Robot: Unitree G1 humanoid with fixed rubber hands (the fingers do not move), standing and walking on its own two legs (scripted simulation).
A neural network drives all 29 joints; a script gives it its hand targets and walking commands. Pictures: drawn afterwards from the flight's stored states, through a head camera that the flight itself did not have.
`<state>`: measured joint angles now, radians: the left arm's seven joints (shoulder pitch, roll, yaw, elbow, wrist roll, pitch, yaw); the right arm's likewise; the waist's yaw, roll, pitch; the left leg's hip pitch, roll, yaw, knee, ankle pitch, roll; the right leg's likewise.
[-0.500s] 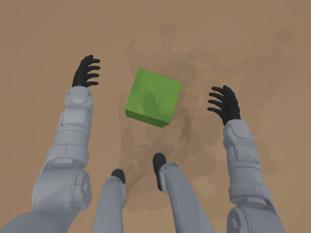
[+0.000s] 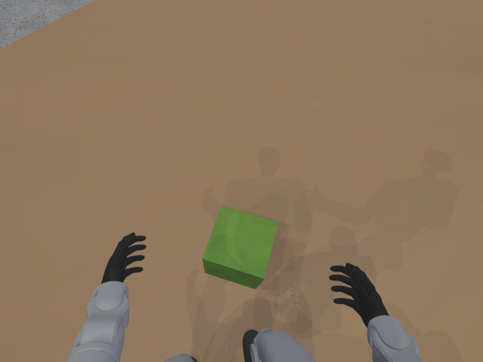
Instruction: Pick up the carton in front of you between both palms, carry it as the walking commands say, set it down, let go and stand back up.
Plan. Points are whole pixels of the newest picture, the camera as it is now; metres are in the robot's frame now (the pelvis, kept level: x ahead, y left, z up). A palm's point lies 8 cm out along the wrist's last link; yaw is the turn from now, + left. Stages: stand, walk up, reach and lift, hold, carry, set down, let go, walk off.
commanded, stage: let go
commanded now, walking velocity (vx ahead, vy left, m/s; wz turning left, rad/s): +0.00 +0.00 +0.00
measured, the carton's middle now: (239, 249) +0.43 -0.08 -0.64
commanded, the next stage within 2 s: stand in 0.70 s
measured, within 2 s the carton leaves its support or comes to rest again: neither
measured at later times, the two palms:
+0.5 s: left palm (52, 354) +0.16 +0.26 -0.06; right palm (357, 306) +0.17 -0.20 -0.05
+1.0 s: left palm out of the picture +0.12 +0.30 -0.06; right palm (392, 320) +0.14 -0.28 -0.10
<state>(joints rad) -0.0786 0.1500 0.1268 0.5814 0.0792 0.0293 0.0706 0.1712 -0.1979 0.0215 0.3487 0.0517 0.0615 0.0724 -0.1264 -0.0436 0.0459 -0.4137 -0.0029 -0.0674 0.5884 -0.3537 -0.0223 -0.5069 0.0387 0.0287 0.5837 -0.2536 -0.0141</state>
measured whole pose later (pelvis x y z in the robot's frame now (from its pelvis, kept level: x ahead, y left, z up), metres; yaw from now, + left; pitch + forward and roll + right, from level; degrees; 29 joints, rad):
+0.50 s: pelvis +0.01 +0.03 +0.01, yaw -1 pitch -2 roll -1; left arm 0.24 0.21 0.01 0.48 -0.02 0.06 -0.02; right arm 0.21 -0.23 -0.03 0.40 -0.02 0.17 0.03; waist 0.00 0.03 0.04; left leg -0.10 -0.03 -0.04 0.47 -0.34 0.02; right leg -0.20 0.01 0.07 0.46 -0.23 0.02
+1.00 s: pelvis +0.01 +0.00 +0.00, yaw +1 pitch +0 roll +0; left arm 0.21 0.32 0.07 0.72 0.05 0.02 0.01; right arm 0.23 -0.35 -0.04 0.68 -0.05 0.02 -0.01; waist 0.01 0.07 0.02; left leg -0.17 0.00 -0.08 0.53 -0.37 -0.03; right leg -0.27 0.03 0.01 0.56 -0.30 -0.03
